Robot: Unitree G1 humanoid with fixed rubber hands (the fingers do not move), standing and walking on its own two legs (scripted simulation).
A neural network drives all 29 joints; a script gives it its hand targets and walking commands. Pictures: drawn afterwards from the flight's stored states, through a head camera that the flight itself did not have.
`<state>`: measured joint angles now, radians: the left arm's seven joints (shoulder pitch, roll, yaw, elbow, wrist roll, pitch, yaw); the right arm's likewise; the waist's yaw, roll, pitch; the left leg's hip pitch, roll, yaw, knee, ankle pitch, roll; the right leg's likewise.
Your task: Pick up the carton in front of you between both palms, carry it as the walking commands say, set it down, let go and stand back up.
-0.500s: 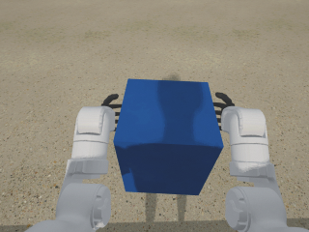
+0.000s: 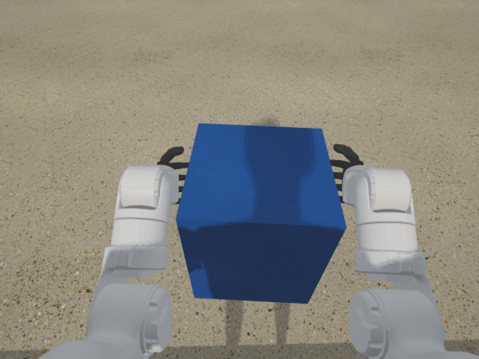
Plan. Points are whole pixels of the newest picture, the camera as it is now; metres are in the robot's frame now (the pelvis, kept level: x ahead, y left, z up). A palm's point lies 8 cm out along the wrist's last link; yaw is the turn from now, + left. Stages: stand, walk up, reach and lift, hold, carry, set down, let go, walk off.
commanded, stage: carry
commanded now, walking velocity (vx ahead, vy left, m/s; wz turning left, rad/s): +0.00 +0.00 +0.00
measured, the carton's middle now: (255, 217) +0.34 +0.00 +0.05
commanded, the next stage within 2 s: none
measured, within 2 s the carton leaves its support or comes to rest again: neither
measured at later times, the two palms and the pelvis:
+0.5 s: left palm (164, 183) +0.35 +0.15 +0.13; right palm (350, 183) +0.35 -0.15 +0.13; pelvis +0.00 +0.00 +0.00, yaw +0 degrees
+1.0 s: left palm (193, 157) +0.42 +0.11 +0.12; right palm (358, 155) +0.43 -0.19 +0.12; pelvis +0.08 -0.03 +0.00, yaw +0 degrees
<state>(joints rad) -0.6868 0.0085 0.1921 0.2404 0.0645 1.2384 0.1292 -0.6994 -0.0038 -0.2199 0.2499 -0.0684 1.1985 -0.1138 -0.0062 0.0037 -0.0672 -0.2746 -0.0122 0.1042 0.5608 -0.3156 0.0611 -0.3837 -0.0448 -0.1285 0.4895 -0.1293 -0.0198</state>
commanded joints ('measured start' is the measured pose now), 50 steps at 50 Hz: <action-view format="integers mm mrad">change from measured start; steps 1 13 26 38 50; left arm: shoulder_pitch -780 -781 -780 -799 -892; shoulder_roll -1114 -1115 -1116 -1114 -1130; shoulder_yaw -535 -535 -537 -548 -571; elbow -148 -150 -153 -149 -271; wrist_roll -424 -425 -424 -428 -467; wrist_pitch -50 -49 -49 -45 -76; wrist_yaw -236 -235 -235 -233 -235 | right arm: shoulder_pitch -695 -696 -697 -730 -722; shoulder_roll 1146 1147 1148 1137 1188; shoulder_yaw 560 561 563 590 560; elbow -83 -87 -89 -123 -107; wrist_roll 430 432 432 447 451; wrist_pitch -3 -2 -2 -2 -23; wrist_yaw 240 239 240 238 227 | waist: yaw -2 -3 -4 -62 59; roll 5 6 7 113 -82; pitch -384 -389 -390 -255 -366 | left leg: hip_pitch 64 68 69 213 -451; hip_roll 148 149 150 293 42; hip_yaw -138 -136 -135 -360 -71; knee -98 -93 -91 -272 351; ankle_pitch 225 240 245 -100 -131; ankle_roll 6 5 5 160 -29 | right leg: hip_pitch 207 207 206 -200 474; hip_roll -100 -100 -99 15 -248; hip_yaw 115 112 111 32 414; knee -27 -23 -21 201 -131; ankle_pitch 122 130 132 -233 -1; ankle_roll -32 -31 -31 -32 -215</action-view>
